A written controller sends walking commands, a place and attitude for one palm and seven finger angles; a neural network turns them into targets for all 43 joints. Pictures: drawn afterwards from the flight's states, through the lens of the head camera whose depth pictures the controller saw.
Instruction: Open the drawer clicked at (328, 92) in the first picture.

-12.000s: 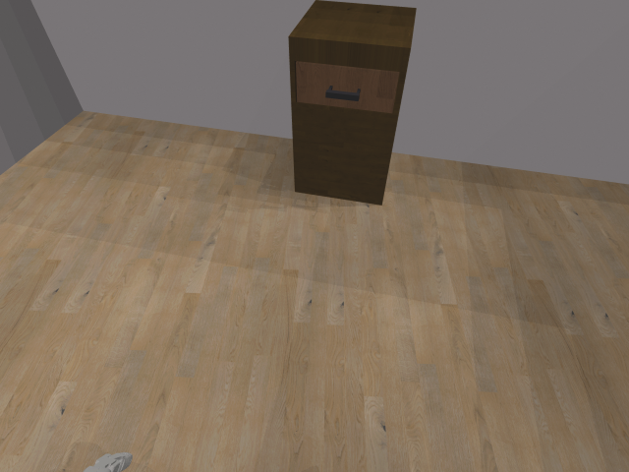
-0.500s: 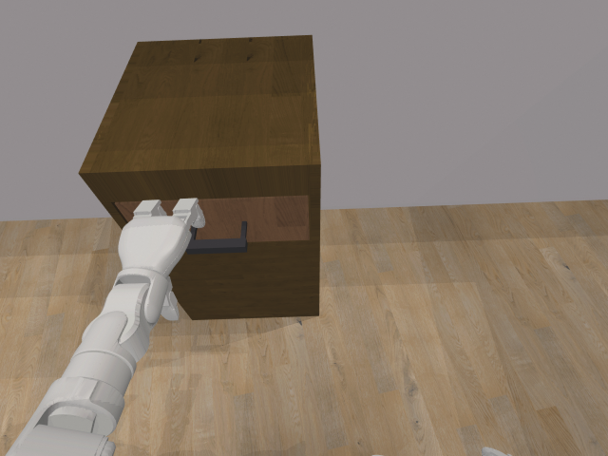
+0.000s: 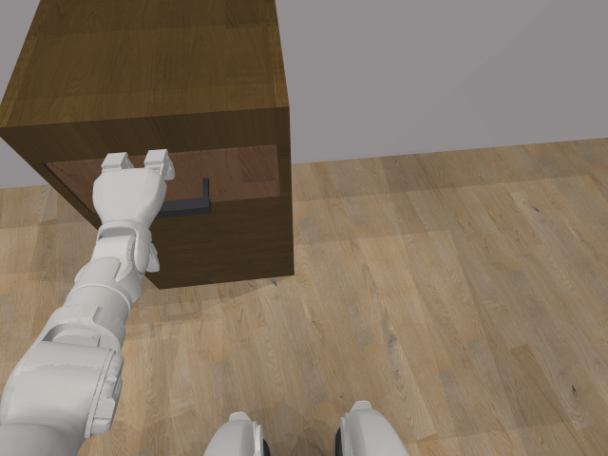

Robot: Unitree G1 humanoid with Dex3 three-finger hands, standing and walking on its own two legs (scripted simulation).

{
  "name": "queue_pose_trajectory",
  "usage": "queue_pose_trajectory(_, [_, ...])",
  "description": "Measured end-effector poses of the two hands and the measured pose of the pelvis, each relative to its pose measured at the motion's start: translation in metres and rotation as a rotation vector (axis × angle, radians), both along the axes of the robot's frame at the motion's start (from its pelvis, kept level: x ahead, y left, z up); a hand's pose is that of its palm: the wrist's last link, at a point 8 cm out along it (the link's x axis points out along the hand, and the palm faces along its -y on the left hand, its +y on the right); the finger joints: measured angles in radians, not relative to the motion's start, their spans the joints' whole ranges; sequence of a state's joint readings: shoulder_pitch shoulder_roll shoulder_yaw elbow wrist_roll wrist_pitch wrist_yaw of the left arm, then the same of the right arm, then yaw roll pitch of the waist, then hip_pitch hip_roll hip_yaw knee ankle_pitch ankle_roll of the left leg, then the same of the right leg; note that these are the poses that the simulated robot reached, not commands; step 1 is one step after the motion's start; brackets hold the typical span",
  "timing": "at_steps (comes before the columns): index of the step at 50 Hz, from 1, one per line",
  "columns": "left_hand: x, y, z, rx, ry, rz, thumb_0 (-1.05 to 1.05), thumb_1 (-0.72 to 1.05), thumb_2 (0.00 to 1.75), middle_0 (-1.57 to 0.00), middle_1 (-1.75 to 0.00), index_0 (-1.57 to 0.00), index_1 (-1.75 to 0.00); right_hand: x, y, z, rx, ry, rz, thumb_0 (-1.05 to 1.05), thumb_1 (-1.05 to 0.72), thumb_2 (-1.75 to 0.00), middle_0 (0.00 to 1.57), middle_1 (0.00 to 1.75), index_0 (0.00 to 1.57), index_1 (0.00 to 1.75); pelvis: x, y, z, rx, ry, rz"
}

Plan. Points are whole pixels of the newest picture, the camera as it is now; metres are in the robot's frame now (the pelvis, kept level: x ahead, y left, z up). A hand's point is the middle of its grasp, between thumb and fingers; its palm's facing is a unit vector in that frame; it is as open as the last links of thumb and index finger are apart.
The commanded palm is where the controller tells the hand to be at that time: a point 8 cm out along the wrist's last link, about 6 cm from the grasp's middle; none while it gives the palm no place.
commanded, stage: move the hooked fingers above the handle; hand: left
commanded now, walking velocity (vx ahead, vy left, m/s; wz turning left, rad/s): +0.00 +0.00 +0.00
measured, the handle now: (176, 197) +0.56 +0.21 -0.14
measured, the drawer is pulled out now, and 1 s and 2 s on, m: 0.00 0.00 0.00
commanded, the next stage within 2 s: none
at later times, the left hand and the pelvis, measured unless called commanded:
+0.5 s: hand (161, 209) +0.51 +0.22 -0.09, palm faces -0.07 +0.01 -1.00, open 13.8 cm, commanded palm +0.49 +0.20 -0.02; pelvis -0.01 +0.00 -0.05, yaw -1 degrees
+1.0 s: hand (170, 221) +0.49 +0.20 -0.09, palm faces -0.14 -0.03 -0.99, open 13.8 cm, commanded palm +0.49 +0.20 -0.03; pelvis -0.01 +0.00 -0.04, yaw -1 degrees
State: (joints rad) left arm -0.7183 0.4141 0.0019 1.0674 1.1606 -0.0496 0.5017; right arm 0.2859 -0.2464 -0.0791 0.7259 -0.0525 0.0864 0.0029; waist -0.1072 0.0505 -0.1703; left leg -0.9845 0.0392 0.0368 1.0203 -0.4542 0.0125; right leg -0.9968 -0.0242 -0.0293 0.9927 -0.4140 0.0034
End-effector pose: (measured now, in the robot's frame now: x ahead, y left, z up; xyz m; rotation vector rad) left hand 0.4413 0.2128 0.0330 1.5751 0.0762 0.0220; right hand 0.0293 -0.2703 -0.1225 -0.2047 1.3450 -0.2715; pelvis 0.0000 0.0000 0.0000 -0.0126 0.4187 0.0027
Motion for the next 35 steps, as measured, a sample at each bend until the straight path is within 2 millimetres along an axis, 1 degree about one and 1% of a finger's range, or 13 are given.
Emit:
queue_pose_trajectory(4, [0.006,0.003,-0.016,0.025,0.049,0.022,0.00,-0.48,0.30,-0.32,-1.20,-0.32,-1.20,-0.012,0.000,-0.007,-0.002,0.029,-0.005,0.00,-0.90,-0.90,0.20,0.30,0.20,0.30,-0.003,0.000,-0.008,-0.003,0.026,0.003])
queue_pose_trajectory(8, [0.016,-0.003,-0.031,0.002,0.080,-0.003,0.00,-0.48,0.30,-0.32,-1.20,-0.32,-1.20,-0.023,-0.001,-0.012,-0.017,0.056,-0.007,0.00,-0.90,-0.90,0.20,0.30,0.20,0.30,-0.005,0.000,-0.016,-0.007,0.054,0.006])
queue_pose_trajectory(12, [0.029,-0.013,-0.039,-0.022,0.056,-0.050,0.00,-0.48,0.30,-0.32,-1.20,-0.32,-1.20,-0.034,-0.003,-0.018,-0.036,0.082,-0.011,0.00,-0.90,-0.90,0.20,0.30,0.20,0.30,-0.007,0.000,-0.027,-0.014,0.086,0.008])
queue_pose_trajectory(15, [0.041,-0.015,-0.045,-0.025,0.019,-0.056,0.00,-0.48,0.30,-0.32,-1.20,-0.32,-1.20,-0.041,-0.004,-0.025,-0.045,0.102,-0.015,0.00,-0.90,-0.90,0.20,0.30,0.20,0.30,-0.008,0.001,-0.037,-0.021,0.110,0.006])
queue_pose_trajectory(20, [0.056,-0.005,-0.059,0.000,-0.008,0.006,0.01,-0.48,0.30,-0.32,-1.20,-0.32,-1.20,-0.051,-0.002,-0.038,-0.037,0.135,-0.027,0.00,-0.90,-0.90,0.20,0.30,0.20,0.30,-0.011,0.002,-0.051,-0.026,0.146,-0.002])
queue_pose_trajectory(24, [0.053,0.004,-0.069,0.013,0.020,0.043,0.01,-0.48,0.30,-0.32,-1.20,-0.32,-1.20,-0.053,0.003,-0.045,-0.010,0.155,-0.036,0.00,-0.90,-0.90,0.20,0.30,0.20,0.30,-0.012,0.003,-0.054,-0.025,0.155,-0.009])
queue_pose_trajectory(28, [0.043,0.002,-0.068,-0.006,0.065,0.026,0.00,-0.48,0.30,-0.32,-1.20,-0.32,-1.20,-0.049,0.011,-0.045,0.014,0.156,-0.032,0.00,-0.90,-0.90,0.20,0.30,0.20,0.30,-0.009,0.004,-0.048,-0.024,0.142,-0.006])
queue_pose_trajectory(32, [0.037,-0.006,-0.054,-0.039,0.058,-0.020,0.00,-0.48,0.30,-0.32,-1.20,-0.32,-1.20,-0.037,0.015,-0.038,0.016,0.125,-0.019,0.00,-0.90,-0.89,0.20,0.30,0.20,0.30,-0.005,0.004,-0.039,-0.025,0.121,0.000])
queue_pose_trajectory(35, [0.040,-0.010,-0.044,-0.034,0.028,-0.038,0.00,-0.48,0.30,-0.32,-1.20,-0.32,-1.20,-0.029,0.013,-0.033,0.005,0.093,-0.005,0.00,-0.90,-0.89,0.20,0.30,0.20,0.30,-0.003,0.002,-0.037,-0.028,0.110,0.007])
